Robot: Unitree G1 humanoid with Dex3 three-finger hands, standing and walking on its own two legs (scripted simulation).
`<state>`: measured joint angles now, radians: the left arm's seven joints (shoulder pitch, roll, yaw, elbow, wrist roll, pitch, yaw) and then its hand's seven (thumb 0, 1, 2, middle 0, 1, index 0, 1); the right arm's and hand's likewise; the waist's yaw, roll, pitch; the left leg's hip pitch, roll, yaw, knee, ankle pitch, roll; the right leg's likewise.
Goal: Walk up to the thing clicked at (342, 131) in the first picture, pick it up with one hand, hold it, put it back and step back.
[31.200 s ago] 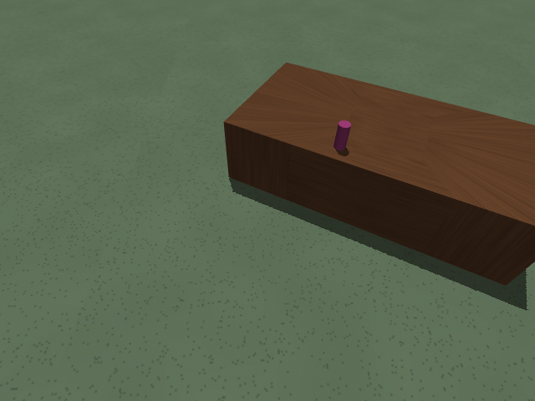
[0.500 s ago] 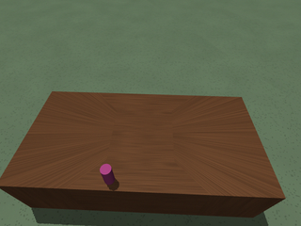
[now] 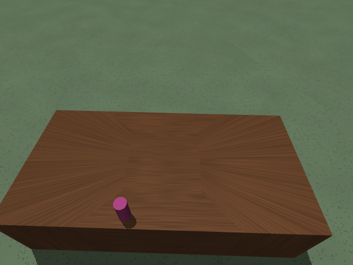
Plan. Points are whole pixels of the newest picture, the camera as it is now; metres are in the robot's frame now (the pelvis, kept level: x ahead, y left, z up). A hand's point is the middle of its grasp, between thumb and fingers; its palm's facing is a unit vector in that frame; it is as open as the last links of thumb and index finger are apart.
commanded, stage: stand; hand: left
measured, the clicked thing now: (122, 209) +0.39 +0.22 -0.36
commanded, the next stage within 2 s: step back in 0.66 s
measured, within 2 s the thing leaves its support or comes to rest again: neither
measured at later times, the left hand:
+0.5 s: hand out of the picture +0.07 +0.25 -0.16, palm faces -0.03 -0.94 -0.34, open 7.4 cm
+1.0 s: hand out of the picture +0.10 +0.30 -0.18, palm faces -0.03 -0.92 -0.38, open 7.4 cm
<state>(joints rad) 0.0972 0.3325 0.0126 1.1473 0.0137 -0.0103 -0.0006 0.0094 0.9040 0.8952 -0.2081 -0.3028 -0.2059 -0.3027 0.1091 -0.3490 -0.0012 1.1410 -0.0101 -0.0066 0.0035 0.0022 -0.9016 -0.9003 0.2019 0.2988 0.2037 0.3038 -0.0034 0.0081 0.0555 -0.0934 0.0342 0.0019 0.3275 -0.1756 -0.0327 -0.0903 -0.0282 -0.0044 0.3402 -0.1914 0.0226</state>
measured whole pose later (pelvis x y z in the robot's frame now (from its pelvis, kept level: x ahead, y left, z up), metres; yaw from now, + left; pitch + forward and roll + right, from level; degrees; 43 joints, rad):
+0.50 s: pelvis +0.00 +0.00 +0.00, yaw +0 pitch -3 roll +0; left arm 0.12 0.34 0.01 1.14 0.01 -0.01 0.00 0.01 0.90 0.90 -0.21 -0.30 -0.21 -0.30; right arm 0.12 -0.35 0.00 1.14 -0.01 0.00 0.01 0.00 -0.90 -0.90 0.20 0.30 0.20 0.30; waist 0.00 0.00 0.06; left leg -0.10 0.04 0.01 0.32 -0.17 -0.03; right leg -0.10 -0.02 0.00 0.34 -0.19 0.02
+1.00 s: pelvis -0.05 +0.03 -0.03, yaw -1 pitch -2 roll -1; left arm 0.01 0.41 0.06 0.93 0.01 0.06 0.02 0.01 0.90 0.89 -0.21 -0.30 -0.21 -0.30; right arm 0.12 -0.40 -0.06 0.97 -0.01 0.03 0.02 0.00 -0.90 -0.90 0.20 0.30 0.20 0.30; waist -0.02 -0.04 0.19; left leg -0.33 -0.01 0.00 0.69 -0.33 0.03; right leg -0.42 0.03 0.12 0.88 -0.48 -0.02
